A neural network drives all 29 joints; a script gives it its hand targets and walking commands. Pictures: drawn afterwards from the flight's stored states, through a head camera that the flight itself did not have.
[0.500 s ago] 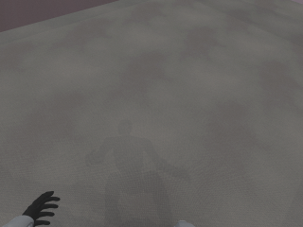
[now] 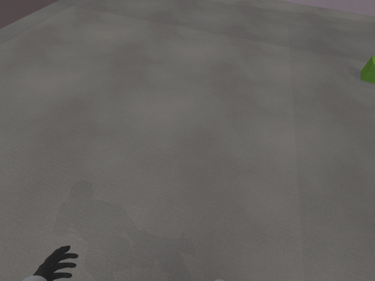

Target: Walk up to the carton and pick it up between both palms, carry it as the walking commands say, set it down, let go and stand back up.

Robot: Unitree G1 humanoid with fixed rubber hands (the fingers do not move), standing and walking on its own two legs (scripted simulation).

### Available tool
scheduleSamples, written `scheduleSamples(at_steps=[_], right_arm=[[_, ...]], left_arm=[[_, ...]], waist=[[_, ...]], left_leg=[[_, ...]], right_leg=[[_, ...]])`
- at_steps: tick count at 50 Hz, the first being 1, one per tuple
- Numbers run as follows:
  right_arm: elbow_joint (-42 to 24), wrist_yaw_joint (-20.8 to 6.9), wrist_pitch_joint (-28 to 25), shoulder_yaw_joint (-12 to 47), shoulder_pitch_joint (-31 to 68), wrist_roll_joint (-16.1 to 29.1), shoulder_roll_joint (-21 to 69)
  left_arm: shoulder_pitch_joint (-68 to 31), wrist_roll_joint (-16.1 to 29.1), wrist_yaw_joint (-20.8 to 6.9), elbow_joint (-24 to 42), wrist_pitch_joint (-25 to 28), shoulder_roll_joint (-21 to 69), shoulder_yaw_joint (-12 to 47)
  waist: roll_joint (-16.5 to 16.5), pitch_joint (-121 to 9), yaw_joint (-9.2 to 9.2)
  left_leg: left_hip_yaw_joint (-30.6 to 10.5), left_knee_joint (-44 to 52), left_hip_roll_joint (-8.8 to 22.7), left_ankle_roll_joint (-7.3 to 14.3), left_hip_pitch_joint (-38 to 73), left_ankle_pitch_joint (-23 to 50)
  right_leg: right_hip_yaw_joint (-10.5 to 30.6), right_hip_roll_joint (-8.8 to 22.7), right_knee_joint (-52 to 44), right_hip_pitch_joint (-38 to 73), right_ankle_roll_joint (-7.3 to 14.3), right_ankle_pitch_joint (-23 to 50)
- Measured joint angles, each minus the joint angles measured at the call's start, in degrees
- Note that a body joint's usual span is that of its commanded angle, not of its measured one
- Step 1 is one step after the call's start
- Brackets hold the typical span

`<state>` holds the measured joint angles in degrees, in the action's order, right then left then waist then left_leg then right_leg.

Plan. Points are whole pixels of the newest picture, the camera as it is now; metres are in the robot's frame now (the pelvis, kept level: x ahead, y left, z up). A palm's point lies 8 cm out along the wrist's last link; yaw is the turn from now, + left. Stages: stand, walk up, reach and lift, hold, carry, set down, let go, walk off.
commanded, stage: walk up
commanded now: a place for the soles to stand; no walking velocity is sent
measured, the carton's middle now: out of the picture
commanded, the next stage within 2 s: none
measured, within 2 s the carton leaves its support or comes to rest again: neither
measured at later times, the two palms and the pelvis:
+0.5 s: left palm (115, 155) +0.51 +0.22 -0.12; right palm (337, 232) +0.25 -0.36 -0.06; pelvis +0.29 -0.03 +0.01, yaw -21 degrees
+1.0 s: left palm (168, 98) +0.83 +0.07 -0.14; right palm (331, 160) +0.48 -0.46 -0.07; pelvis +0.59 -0.15 -0.01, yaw -34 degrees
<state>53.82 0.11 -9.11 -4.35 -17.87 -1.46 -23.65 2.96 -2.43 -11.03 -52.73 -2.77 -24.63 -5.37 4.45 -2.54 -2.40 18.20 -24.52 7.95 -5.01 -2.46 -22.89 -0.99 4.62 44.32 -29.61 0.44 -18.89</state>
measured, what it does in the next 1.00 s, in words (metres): walks ahead, turning right: right foot, then left foot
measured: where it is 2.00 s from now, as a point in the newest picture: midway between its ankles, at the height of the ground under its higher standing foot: (257, 154)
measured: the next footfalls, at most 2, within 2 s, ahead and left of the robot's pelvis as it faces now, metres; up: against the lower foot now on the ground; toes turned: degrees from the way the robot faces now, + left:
right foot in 0.06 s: +0.17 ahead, -0.15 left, +0.00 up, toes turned -7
left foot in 0.30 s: +0.29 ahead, +0.11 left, +0.00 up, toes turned -4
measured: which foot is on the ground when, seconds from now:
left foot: down 0.00-0.12, up 0.14-0.28, down 0.30-0.68, up 0.70-0.86, down 0.88-1.00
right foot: up 0.00-0.04, down 0.06-0.32, up 0.34-0.62, down 0.64-0.86, up 0.88-1.00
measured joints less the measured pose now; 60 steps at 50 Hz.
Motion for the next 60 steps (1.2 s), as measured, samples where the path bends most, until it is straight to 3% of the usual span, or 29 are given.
scheduleSamples(at_steps=[3, 5, 6, 8, 10, 13, 15, 16, 19, 21, 26, 31, 33, 34, 36, 38, 40, 43, 45, 47, 50, 55, 58, 60], right_arm=[[1.9, -0.2, 1.1, -1.2, -2.1, 0.1, -1.3], [4.8, -0.2, 2.6, -1.8, -2.7, 0.3, -2.2], [6.1, -0.2, 3.4, -1.7, -2.4, 0.7, -2.2], [7.2, -0.2, 3.9, -0.4, -0.2, 1.4, -1.8], [6.2, -0.7, 3.0, 1.3, 2.6, 1.6, -1.7], [3.6, -1.2, 1.0, 2.6, 5.6, 1.4, -1.2], [2.0, -1.2, -0.1, 2.8, 6.7, 1.2, -1.1], [1.4, -1.0, -0.7, 2.8, 7.2, 0.9, -0.7], [-0.5, -0.3, -1.7, 2.8, 7.5, 0.5, 1.0], [-1.1, 0.1, -1.8, 2.6, 6.8, 0.4, 1.5], [0.3, -0.1, -0.7, 1.2, 3.3, 0.2, -0.5], [4.6, -0.1, 1.4, -0.4, -1.1, 0.7, -3.1], [7.0, -0.1, 2.6, -0.7, -2.1, 0.9, -3.8], [8.1, -0.1, 3.3, -0.6, -1.6, 1.1, -3.7], [7.9, -0.1, 3.9, 0.6, 0.7, 1.7, -3.0], [5.7, -0.6, 2.8, 2.2, 3.1, 1.9, -2.1], [3.1, -1.3, 1.5, 3.4, 4.9, 1.7, -1.0], [0.1, -1.9, 0.1, 3.8, 5.6, 1.5, -0.1], [-1.1, -1.6, -0.8, 3.5, 5.1, 0.8, -0.1], [-1.3, -0.9, -1.4, 3.3, 4.6, 0.5, 0.5], [-0.7, -0.2, -1.3, 2.6, 3.1, 0.5, 0.9], [0.8, -0.3, -0.6, 1.5, 0.2, 0.4, -1.0], [2.3, -0.6, 0.5, 0.7, -1.8, 0.8, -2.6], [3.5, -0.5, 1.4, 0.2, -3.4, 1.1, -3.3]], left_arm=[[-2.1, 0.5, -0.5, 1.2, 0.6, -0.9, -0.3], [-3.5, 0.9, 0.1, 2.2, 1.5, -0.4, -0.9], [-3.8, 1.1, 0.8, 3.3, 2.2, -0.3, -1.1], [-3.2, 2.1, 2.6, 5.6, 3.3, 0.0, -1.3], [-1.2, 2.8, 4.1, 6.2, 4.0, 0.5, -0.6], [1.7, 2.4, 4.2, 5.3, 3.5, 1.1, 0.7], [3.2, 1.9, 3.7, 4.4, 2.9, 1.3, 1.2], [4.2, 1.8, 3.5, 3.6, 2.6, 1.0, 1.1], [6.0, 1.1, 4.0, -0.3, 1.4, 0.2, 0.5], [5.5, 1.2, 3.9, -2.5, 1.3, -0.2, 0.4], [1.5, 1.7, 1.8, -3.3, 1.3, -0.1, 0.1], [-4.6, 1.5, 0.9, -1.0, 2.0, -1.1, 0.2], [-6.2, 1.5, 1.5, 0.8, 3.0, -1.2, -0.1], [-6.4, 1.6, 2.2, 1.9, 3.5, -1.0, -0.3], [-5.1, 2.5, 3.9, 4.3, 4.4, -0.9, -0.7], [-2.8, 3.3, 5.5, 4.8, 4.9, -0.6, -0.3], [-0.3, 3.3, 6.1, 4.1, 4.5, -0.3, 0.4], [2.2, 2.3, 4.9, 2.9, 3.5, 0.3, 1.3], [4.6, 1.6, 4.5, 1.5, 3.0, 0.3, 1.2], [6.3, 1.2, 4.9, -0.9, 2.2, 0.0, 0.9], [6.3, 1.3, 4.5, -4.2, 2.4, -0.2, 0.9], [2.1, 2.1, 2.6, -5.0, 2.3, 0.0, 1.1], [-1.4, 1.9, 1.9, -3.6, 2.3, -0.5, 1.2], [-3.7, 1.8, 1.9, -1.7, 2.7, -1.3, 1.3]], waist=[[-0.8, 1.3, -1.1], [-3.3, 1.8, -1.09], [-3.6, 2.1, -0.55], [-2.9, 3.7, 0.61], [-3.1, 5.3, 1.1], [-3.4, 5.7, 2.4], [-3.3, 5.6, 3.61], [-2.1, 5.2, 4.51], [1.4, 3.1, 4.84], [2.5, 2.8, 4.06], [1.5, 2.6, 1.42], [0.3, 2.9, -1.08], [-1.1, 3.1, -1.11], [-1.9, 3.7, -0.37], [-1.8, 5.0, 0.5], [-2.1, 6.5, 0.45], [-2.4, 7.0, 0.73], [-2.1, 6.7, 2.25], [-0.8, 5.0, 3.57], [1.2, 3.3, 3.9], [2.5, 2.5, 3.54], [1.2, 3.3, 1.33], [-0.1, 3.9, -0.34], [-0.8, 4.2, -1.25]], left_leg=[[2.0, 1.2, 1.4, -1.4, 5.5, -2.8], [0.3, -6.1, 5.4, 0.5, 4.8, -4.8], [-2.7, -15.2, 6.5, 2.6, 1.3, -3.6], [-10.9, -33.4, 4.0, 5.0, -7.4, -3.7], [-14.7, -38.2, 1.7, 5.7, -14.0, -2.5], [-15.3, -25.6, 0.5, 5.1, -20.5, -2.8], [-14.0, -14.2, -0.3, 5.0, -22.1, 3.4], [-12.9, -13.5, -0.8, 5.3, -21.4, 8.5], [-7.1, -12.9, -1.4, 4.2, -16.4, 3.2], [-4.7, -9.3, -1.8, 3.6, -11.4, 1.7], [-1.4, 0.9, -2.0, 2.1, 0.7, 1.0], [-0.1, 6.3, -1.5, -0.1, 10.2, -2.3], [-0.8, -1.6, 1.6, 0.9, 9.6, -6.7], [-2.9, -11.5, 3.5, 2.2, 6.4, -6.4], [-10.8, -33.9, 1.9, 5.0, -3.4, -3.2], [-15.2, -43.8, 0.2, 5.8, -11.7, -2.0], [-16.2, -39.2, 0.2, 5.9, -17.7, -3.0], [-14.1, -20.4, 0.1, 5.5, -22.2, -0.8], [-11.2, -18.2, -0.5, 5.4, -21.7, 5.2], [-7.8, -18.4, -1.3, 4.9, -18.7, 1.8], [-4.3, -13.0, -2.1, 4.0, -11.2, -0.4], [-2.1, -1.8, -2.7, 2.6, 0.6, -0.6], [-1.7, 2.6, -2.2, 1.1, 6.6, -1.9], [-2.4, 0.5, -0.7, 0.5, 8.3, -4.8]], right_leg=[[-1.9, 0.4, -8.0, 0.9, 0.6, 6.8], [-3.4, -2.4, -7.0, 2.5, 0.0, 8.4], [-3.3, -3.4, -6.1, 2.9, -0.1, 5.9], [-1.6, -4.6, -5.8, 4.4, 0.4, 2.8], [-0.4, -5.6, -8.7, 7.9, 0.3, 2.7], [1.6, -6.7, -11.9, 11.6, 0.1, 2.0], [3.1, -6.8, -10.6, 12.8, -0.2, -0.3], [4.4, -6.3, -7.1, 12.0, 0.0, -2.3], [5.7, -4.9, 11.0, 4.4, -0.1, -4.1], [3.8, -3.2, 16.4, 0.8, -0.7, -3.1], [-1.4, 0.5, 1.5, -1.9, -1.5, 2.0], [-3.7, -0.7, -13.1, -0.6, 0.4, 12.5], [-4.1, -3.2, -12.6, 0.7, 2.0, 16.6], [-4.1, -4.5, -10.1, 0.6, 2.0, 14.5], [-2.6, -6.1, -7.5, 1.4, 1.8, 9.4], [-1.9, -7.1, -8.7, 4.6, 1.7, 7.7], [-1.3, -7.7, -10.3, 7.6, 1.5, 6.7], [-0.3, -7.2, -8.4, 9.6, 1.1, 2.8], [2.2, -6.5, 1.6, 6.9, 1.6, -3.4], [5.1, -6.3, 14.5, 2.0, 1.0, -5.2], [3.7, -3.9, 21.4, -2.7, -0.5, -3.1], [-0.9, 0.1, 1.2, -3.3, -0.9, 2.6], [-3.1, -0.7, -10.0, -1.6, -0.1, 10.0], [-3.9, -2.5, -14.0, 0.5, 1.7, 12.1]])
